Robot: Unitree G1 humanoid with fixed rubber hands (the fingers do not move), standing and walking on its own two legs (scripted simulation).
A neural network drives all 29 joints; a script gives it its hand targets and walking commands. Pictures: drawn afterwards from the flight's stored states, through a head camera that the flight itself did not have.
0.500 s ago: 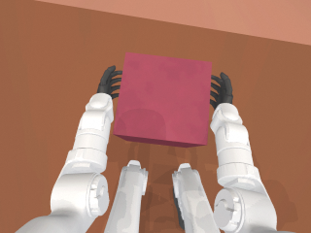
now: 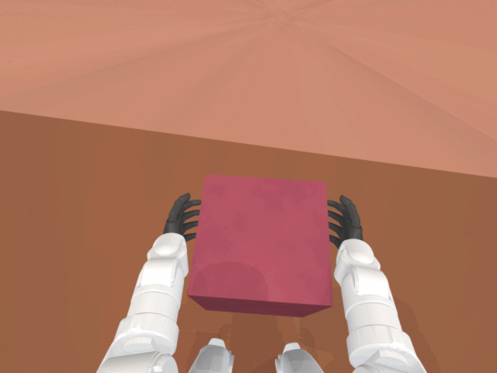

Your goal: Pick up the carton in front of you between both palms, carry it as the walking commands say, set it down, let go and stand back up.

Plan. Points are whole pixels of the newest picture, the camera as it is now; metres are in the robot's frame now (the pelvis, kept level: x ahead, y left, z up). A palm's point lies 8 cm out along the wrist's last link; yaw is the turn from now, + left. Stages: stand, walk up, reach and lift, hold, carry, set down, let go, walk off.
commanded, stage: reach and lift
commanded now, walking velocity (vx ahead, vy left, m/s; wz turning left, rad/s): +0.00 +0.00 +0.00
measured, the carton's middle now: (259, 253) +0.35 +0.00 -0.11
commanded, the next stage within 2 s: hold in 1.44 s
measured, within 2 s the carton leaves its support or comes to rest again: neither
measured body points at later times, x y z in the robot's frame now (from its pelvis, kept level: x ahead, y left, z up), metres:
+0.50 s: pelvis +0.03 -0.01 +0.08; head -0.01 +0.00 +0.53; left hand +0.32 +0.15 +0.09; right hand +0.33 -0.16 +0.10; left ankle +0.04 +0.13 -0.66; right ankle +0.03 -0.13 -0.66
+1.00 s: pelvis +0.02 +0.00 +0.08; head -0.01 +0.00 +0.53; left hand +0.32 +0.15 +0.10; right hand +0.33 -0.15 +0.11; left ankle +0.04 +0.12 -0.66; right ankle +0.03 -0.13 -0.66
